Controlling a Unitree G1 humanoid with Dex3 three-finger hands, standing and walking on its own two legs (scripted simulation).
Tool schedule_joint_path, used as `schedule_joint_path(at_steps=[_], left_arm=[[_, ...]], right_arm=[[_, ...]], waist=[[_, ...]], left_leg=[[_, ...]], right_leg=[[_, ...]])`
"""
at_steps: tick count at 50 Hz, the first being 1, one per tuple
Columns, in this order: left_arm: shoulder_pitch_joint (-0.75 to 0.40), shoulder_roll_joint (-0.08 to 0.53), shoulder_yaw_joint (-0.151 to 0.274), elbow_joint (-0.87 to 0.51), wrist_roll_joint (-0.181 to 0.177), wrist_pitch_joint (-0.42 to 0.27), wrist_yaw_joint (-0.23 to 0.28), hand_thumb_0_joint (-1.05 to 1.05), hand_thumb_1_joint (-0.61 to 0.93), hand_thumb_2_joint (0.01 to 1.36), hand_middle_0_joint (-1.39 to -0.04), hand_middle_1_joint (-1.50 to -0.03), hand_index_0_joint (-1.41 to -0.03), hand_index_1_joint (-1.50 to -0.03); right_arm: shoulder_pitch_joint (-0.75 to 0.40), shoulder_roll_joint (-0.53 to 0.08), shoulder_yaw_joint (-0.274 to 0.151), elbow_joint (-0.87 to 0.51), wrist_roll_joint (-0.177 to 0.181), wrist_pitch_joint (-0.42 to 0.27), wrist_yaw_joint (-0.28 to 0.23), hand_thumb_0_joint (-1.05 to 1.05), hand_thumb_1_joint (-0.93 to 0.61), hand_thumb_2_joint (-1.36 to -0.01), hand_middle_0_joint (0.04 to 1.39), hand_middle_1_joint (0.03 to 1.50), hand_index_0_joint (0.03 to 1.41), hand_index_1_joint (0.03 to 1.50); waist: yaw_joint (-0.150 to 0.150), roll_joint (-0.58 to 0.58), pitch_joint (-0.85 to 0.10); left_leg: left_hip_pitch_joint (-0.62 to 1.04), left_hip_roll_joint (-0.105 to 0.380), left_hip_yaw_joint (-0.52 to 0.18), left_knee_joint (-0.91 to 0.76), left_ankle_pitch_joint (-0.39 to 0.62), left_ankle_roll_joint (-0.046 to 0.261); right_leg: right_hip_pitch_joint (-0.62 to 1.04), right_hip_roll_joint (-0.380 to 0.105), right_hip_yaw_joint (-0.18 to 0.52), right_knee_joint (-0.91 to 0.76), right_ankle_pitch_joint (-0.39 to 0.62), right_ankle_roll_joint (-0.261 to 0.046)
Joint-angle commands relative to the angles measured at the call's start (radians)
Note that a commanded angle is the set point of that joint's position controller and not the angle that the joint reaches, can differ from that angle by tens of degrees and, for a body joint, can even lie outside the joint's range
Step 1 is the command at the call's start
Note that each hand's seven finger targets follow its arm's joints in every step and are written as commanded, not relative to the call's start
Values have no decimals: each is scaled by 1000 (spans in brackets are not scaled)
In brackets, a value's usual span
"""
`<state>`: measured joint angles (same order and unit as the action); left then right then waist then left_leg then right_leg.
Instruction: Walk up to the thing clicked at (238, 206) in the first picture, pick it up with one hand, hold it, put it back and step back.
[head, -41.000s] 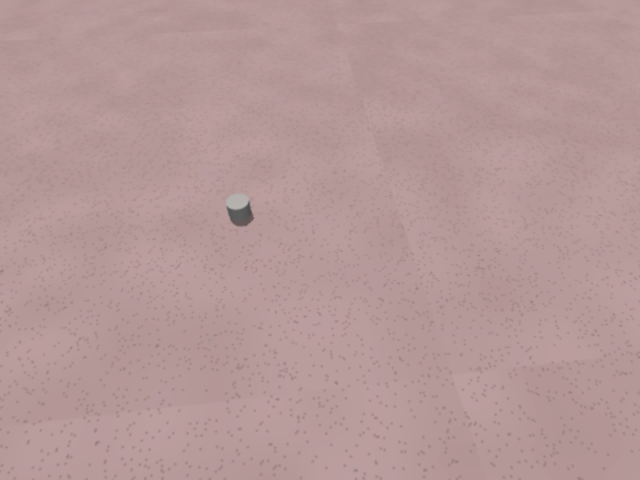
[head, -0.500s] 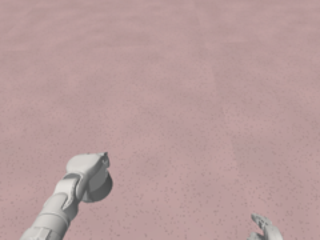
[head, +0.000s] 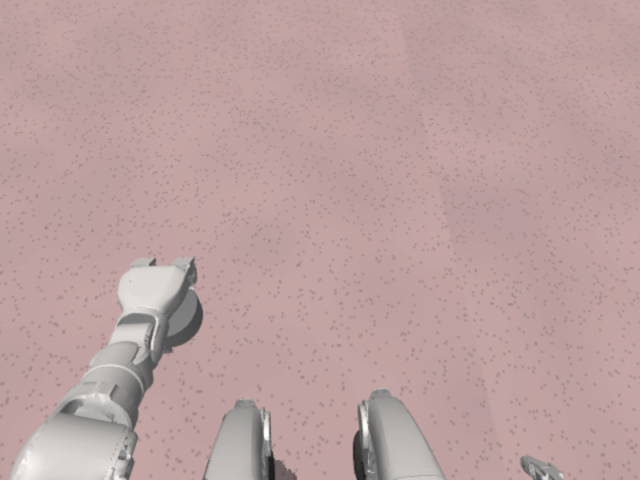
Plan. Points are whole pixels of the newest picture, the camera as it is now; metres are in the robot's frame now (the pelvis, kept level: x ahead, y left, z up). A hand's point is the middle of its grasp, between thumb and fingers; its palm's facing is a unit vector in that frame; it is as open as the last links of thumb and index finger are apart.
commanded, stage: crouch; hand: left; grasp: from above
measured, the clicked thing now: (167, 311) +0.37 +0.22 -0.16
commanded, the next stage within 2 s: lower in 1.26 s
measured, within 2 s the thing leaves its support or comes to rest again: neither
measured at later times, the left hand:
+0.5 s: hand (197, 335) +0.37 +0.22 -0.35, palm faces -0.46 +0.00 -0.89, open 11.8 cm
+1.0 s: hand (207, 338) +0.39 +0.22 -0.44, palm faces -0.47 -0.02 -0.88, open 11.8 cm
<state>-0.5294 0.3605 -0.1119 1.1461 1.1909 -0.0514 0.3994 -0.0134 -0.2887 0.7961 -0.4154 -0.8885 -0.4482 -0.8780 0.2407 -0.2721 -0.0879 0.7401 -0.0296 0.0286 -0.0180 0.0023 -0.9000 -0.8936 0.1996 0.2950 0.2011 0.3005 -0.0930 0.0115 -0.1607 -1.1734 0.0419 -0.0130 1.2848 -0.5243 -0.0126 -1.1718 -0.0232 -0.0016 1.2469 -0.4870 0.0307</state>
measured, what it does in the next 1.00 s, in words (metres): lowers itself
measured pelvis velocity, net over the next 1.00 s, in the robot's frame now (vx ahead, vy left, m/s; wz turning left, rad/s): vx -0.04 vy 0.00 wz -0.04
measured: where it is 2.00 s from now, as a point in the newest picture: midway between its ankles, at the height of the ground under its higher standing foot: outside the picture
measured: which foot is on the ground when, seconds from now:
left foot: down 0.00-1.00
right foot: down 0.00-1.00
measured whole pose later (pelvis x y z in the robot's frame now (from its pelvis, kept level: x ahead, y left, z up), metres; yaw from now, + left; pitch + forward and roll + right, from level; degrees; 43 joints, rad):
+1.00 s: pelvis -0.04 +0.00 -0.26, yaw -2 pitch +36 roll -4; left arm -0.83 0.54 0.05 1.35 1.23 -0.13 0.44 -0.01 -0.30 0.78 -0.46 -0.84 -0.49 -0.83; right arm 0.15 -0.26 -0.03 0.77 -0.13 -0.09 0.11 0.00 -0.91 -0.90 0.20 0.29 0.20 0.30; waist -0.20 0.01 -0.11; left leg -2.14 0.02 -0.10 2.21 -0.70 -0.03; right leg -2.12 -0.02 -0.02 2.14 -0.65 0.03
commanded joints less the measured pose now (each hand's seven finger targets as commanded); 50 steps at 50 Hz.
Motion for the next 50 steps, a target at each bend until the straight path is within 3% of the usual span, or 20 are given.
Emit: schedule_joint_path(at_steps=[1,3,5,6,17,18,21,23,24,28,29,32,33,35,40,41,44,46,48,50], left_arm=[[-350,221,71,-133,-11,29,66,0,478,1113,-847,-1027,-859,-1017],[-350,235,83,-131,-23,37,60,0,464,1112,-847,-1015,-856,-1008],[-384,237,84,-89,-21,36,51,0,443,1144,-830,-1033,-837,-1028],[-406,254,94,-119,-25,31,49,0,448,1122,-827,-1041,-840,-1030],[-517,291,123,-90,4,-36,65,0,478,1171,-851,-1037,-861,-1029],[-582,325,144,-154,3,-49,76,0,488,1173,-854,-1047,-867,-1036],[-546,295,128,-44,20,-39,90,0,476,1194,-857,-1041,-863,-1037],[-617,353,160,-96,20,-46,106,0,497,1204,-881,-1036,-884,-1034],[-552,332,148,-24,26,-35,107,0,478,1196,-872,-1025,-872,-1026],[-588,335,155,-36,23,-37,101,0,485,1218,-867,-1053,-869,-1052],[-605,369,169,-60,18,-42,100,0,484,1224,-871,-1053,-871,-1055],[-566,362,167,26,24,-35,98,0,472,1198,-871,-1020,-869,-1024],[-621,372,175,-31,19,-44,95,0,487,1192,-867,-1040,-871,-1037],[-575,347,159,25,22,-37,89,0,487,1196,-875,-1025,-874,-1027],[-626,367,167,15,23,-56,85,0,442,1165,-846,-1005,-844,-1008],[-621,397,185,27,26,-59,86,0,420,1153,-832,-999,-830,-1003],[-610,361,165,49,23,-67,84,0,442,1154,-835,-1024,-839,-1021],[-640,420,197,30,27,-76,86,0,442,1145,-833,-1023,-838,-1019],[-625,397,183,67,31,-77,89,0,443,1144,-834,-1023,-838,-1019],[-668,427,196,53,27,-82,98,0,423,1152,-828,-1007,-826,-1009]], right_arm=[[70,-149,-52,-59,-11,-46,-15,0,-897,-898,199,299,199,299],[73,-151,-57,-58,-14,-53,-15,0,-898,-899,199,299,199,299],[74,-155,-52,-48,-23,-61,-14,0,-898,-899,199,299,199,299],[74,-154,-54,-55,-24,-63,-13,0,-900,-899,199,299,199,299],[99,-182,-36,-23,-51,-110,30,0,-898,-900,199,299,200,299],[121,-181,-39,-4,-58,-114,35,0,-897,-899,199,299,200,299],[111,-185,-31,-8,-63,-125,49,0,-902,-901,199,299,200,299],[124,-181,-29,4,-70,-128,57,0,-904,-902,199,299,200,299],[108,-181,-25,-5,-71,-129,60,0,-905,-903,199,299,200,299],[115,-180,-23,-2,-79,-133,77,0,-906,-902,199,299,200,299],[116,-184,-26,5,-78,-133,80,0,-907,-904,199,299,200,299],[98,-179,-18,-2,-80,-130,86,0,-907,-902,199,299,200,299],[104,-179,-23,4,-84,-130,90,0,-906,-902,200,299,200,299],[97,-184,-21,-4,-81,-131,95,0,-907,-903,199,299,200,299],[102,-195,-22,7,-88,-129,108,0,-906,-903,200,299,200,299],[103,-201,-24,8,-87,-128,108,0,-908,-904,200,299,200,299],[105,-201,-21,4,-93,-132,119,0,-909,-903,200,299,200,299],[116,-208,-22,9,-95,-131,122,0,-910,-904,200,300,200,300],[107,-205,-18,3,-98,-130,127,0,-910,-904,200,300,200,300],[100,-211,-20,8,-97,-131,125,0,-907,-903,200,300,200,300]], waist=[[-10,91,-520],[-5,72,-563],[-36,81,-524],[-22,81,-559],[-78,167,-662],[-74,188,-680],[-93,183,-680],[-85,197,-714],[-80,187,-713],[-97,201,-719],[-88,189,-714],[-81,183,-674],[-92,207,-684],[-94,199,-686],[-105,210,-652],[-96,197,-667],[-115,199,-659],[-110,196,-673],[-112,192,-669],[-111,203,-665]], left_leg=[[112,-49,20,5,203,26],[68,-46,13,45,173,25],[-5,-42,-1,84,112,23],[-26,-45,3,101,78,25],[-149,-46,-52,312,20,12],[-143,-45,-50,328,23,12],[-201,-50,-38,387,31,16],[-211,-51,-20,431,46,21],[-242,-55,-10,447,41,24],[-278,-55,0,514,88,26],[-317,-56,4,527,74,31],[-380,-57,10,552,39,33],[-367,-52,7,564,47,30],[-359,-52,-2,576,65,28],[-425,-52,2,619,37,29],[-422,-52,2,635,43,31],[-448,-53,5,661,45,32],[-456,-52,9,683,53,34],[-486,-55,14,692,29,35],[-505,-54,14,708,7,38]], right_leg=[[79,35,-30,12,187,-60],[37,33,-38,61,160,-62],[-59,30,-41,107,107,-61],[-65,31,-42,126,78,-63],[-398,15,-74,374,6,-69],[-397,14,-77,386,11,-70],[-435,11,-77,428,24,-68],[-432,14,-76,448,42,-67],[-432,17,-75,456,39,-67],[-446,17,-74,499,90,-63],[-437,19,-74,509,86,-61],[-470,23,-73,535,53,-61],[-483,23,-77,550,58,-63],[-511,25,-85,575,68,-65],[-553,30,-92,619,49,-65],[-553,29,-90,625,56,-63],[-556,29,-93,647,63,-61],[-552,29,-90,660,73,-59],[-556,32,-92,670,51,-59],[-591,35,-93,680,31,-61]])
